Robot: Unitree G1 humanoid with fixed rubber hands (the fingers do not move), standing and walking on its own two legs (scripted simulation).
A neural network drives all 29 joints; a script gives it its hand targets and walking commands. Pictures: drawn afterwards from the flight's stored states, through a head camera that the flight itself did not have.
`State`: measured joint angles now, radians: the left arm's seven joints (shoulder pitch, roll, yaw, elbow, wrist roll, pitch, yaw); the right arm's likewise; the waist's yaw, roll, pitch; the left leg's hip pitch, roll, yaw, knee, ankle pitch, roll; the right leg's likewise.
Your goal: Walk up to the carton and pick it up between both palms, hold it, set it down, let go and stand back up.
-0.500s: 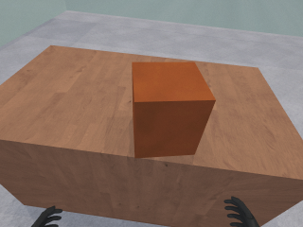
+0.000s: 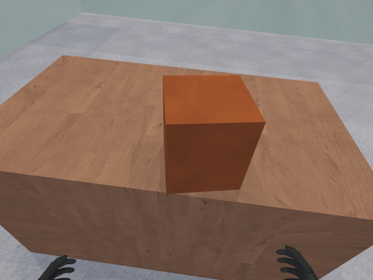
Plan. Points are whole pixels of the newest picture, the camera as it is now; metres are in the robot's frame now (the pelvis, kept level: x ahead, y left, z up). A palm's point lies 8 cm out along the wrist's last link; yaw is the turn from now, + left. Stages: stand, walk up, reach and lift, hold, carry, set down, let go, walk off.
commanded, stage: stand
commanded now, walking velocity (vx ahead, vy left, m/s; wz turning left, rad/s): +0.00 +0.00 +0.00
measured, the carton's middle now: (202, 134) +0.49 +0.01 +0.06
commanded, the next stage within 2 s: none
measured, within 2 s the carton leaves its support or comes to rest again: neither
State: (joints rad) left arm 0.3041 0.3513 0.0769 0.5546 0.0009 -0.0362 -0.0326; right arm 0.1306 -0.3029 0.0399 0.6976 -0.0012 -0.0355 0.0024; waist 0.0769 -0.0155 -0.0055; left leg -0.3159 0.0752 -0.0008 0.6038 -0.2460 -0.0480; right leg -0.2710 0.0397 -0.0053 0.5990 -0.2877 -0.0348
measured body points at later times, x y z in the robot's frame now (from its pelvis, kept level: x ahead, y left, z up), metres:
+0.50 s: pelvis +0.00 +0.00 +0.00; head -0.02 +0.01 +0.45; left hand +0.11 +0.30 -0.08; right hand +0.18 -0.25 -0.08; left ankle +0.05 +0.15 -0.73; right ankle +0.02 -0.10 -0.73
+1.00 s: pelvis -0.01 +0.00 +0.00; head -0.02 +0.01 +0.45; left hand +0.10 +0.31 -0.09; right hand +0.17 -0.25 -0.09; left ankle +0.05 +0.15 -0.73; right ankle +0.02 -0.10 -0.73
